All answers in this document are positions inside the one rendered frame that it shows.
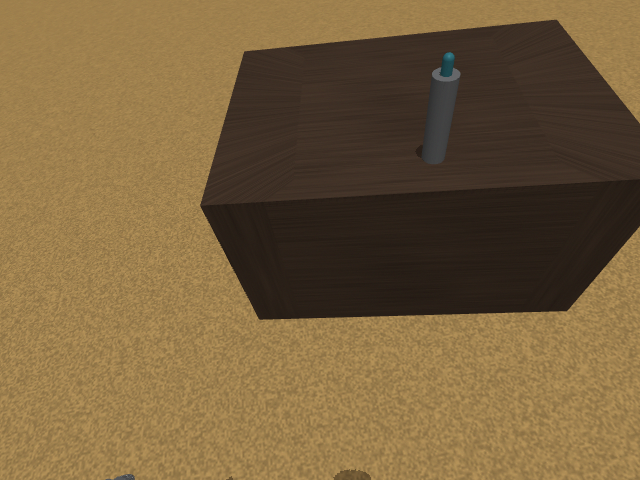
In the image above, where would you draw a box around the bottle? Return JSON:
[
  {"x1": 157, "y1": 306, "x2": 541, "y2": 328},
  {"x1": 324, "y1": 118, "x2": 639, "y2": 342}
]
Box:
[{"x1": 421, "y1": 52, "x2": 461, "y2": 164}]

